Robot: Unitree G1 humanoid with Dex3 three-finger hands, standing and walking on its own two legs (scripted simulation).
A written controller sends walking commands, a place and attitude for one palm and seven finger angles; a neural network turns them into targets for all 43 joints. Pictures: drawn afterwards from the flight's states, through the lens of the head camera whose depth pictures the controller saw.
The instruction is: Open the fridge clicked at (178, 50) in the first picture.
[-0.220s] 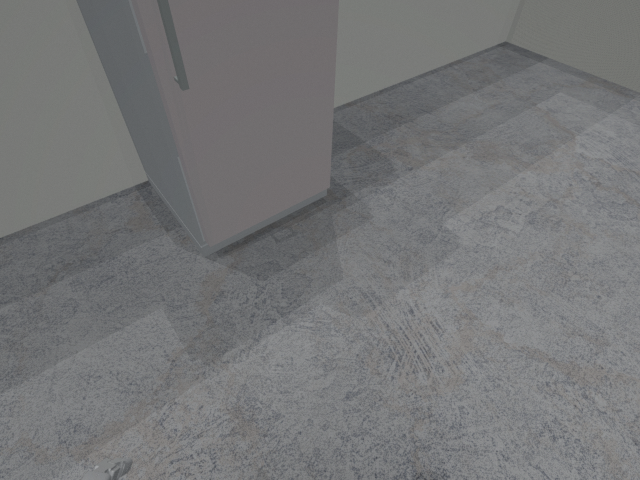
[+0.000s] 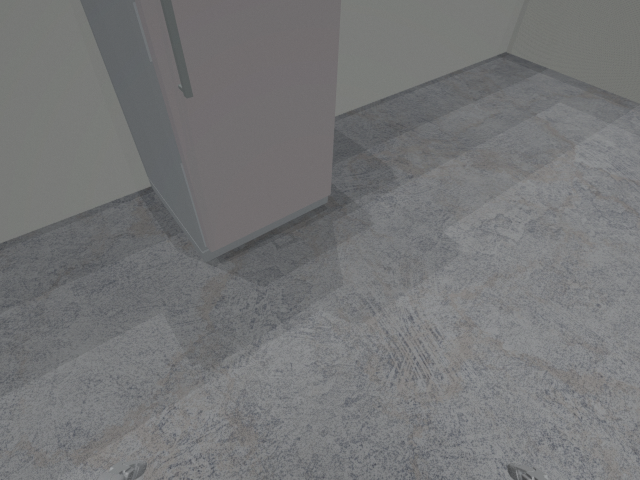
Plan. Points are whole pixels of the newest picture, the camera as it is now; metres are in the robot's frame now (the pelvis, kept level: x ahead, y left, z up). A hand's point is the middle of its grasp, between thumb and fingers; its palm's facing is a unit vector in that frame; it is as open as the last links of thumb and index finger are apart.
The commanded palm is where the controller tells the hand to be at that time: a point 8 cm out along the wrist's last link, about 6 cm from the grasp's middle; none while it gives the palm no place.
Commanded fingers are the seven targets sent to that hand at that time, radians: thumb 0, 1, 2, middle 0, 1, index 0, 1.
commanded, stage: stand and wait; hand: left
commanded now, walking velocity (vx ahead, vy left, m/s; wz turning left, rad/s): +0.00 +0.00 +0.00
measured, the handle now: (170, 32) +1.02 +0.43 +0.13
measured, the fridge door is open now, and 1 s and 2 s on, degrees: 0 0 0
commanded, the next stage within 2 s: look at it before walking up in 0.60 s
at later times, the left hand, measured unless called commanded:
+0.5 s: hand out of the picture +0.06 +0.24 -0.15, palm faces -0.03 -0.94 -0.34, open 7.4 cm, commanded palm none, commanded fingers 0.00 0.90 0.90 -0.20 -0.30 -0.20 -0.30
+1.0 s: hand out of the picture +0.05 +0.23 -0.15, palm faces -0.04 -0.95 -0.32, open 7.4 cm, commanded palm none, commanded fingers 0.00 0.90 0.90 -0.20 -0.30 -0.20 -0.30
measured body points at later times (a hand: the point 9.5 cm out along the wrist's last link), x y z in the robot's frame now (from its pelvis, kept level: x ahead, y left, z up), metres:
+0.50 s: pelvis -0.02 -0.01 +0.01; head -0.01 -0.01 +0.46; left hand +0.06 +0.29 -0.13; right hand +0.06 -0.31 -0.13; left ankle -0.02 +0.11 -0.74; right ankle -0.02 -0.13 -0.74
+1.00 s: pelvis -0.02 -0.01 +0.01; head -0.02 -0.01 +0.46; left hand +0.06 +0.28 -0.13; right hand +0.05 -0.31 -0.12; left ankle -0.02 +0.11 -0.74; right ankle -0.02 -0.13 -0.74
